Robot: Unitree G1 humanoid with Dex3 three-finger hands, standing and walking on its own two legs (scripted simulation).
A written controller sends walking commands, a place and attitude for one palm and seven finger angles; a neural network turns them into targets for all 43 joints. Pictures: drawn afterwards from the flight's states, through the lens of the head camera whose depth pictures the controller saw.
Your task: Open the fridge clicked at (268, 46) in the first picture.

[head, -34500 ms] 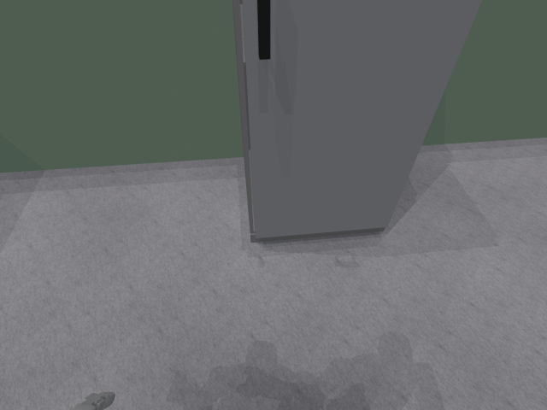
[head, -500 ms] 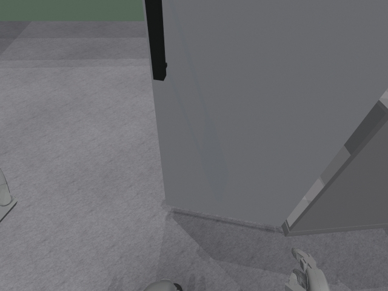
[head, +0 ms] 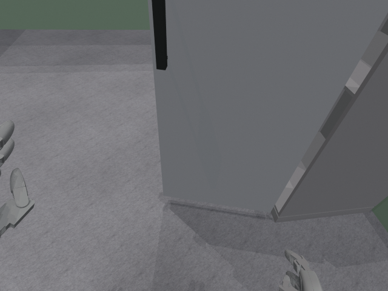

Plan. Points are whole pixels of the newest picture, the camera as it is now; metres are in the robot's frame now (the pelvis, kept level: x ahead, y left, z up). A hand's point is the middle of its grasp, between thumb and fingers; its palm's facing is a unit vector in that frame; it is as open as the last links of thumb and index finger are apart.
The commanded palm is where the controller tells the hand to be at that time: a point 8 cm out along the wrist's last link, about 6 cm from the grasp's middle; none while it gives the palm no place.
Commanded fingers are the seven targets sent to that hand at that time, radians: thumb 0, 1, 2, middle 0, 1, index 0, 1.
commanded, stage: stop stepping back and stand still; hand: left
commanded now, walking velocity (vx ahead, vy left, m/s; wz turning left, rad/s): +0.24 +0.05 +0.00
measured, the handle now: (161, 22) +0.70 +0.16 +0.25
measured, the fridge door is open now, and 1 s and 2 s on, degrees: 74 74 74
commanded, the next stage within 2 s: let the arm hang, fingers relaxed in 0.70 s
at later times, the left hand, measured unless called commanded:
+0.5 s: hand out of the picture +0.12 +0.31 +0.17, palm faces +0.53 -0.77 -0.35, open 7.4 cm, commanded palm +0.07 +0.34 +0.18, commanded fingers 0.00 0.90 0.90 -0.20 -0.30 -0.20 -0.30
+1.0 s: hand out of the picture +0.11 +0.28 -0.09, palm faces +0.10 -0.93 -0.36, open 7.4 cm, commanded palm none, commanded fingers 0.00 0.90 0.90 -0.20 -0.30 -0.20 -0.30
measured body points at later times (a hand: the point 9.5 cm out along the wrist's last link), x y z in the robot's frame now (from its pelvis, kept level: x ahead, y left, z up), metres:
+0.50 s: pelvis -0.06 +0.03 -0.01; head -0.09 +0.05 +0.44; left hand +0.09 +0.35 +0.19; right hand +0.09 -0.21 -0.08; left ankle +0.01 +0.13 -0.73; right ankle -0.04 -0.12 -0.73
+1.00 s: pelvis -0.06 +0.05 -0.02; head -0.06 +0.03 +0.43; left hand +0.11 +0.33 -0.06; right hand +0.09 -0.21 -0.14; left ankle -0.03 +0.16 -0.73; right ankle -0.05 -0.06 -0.73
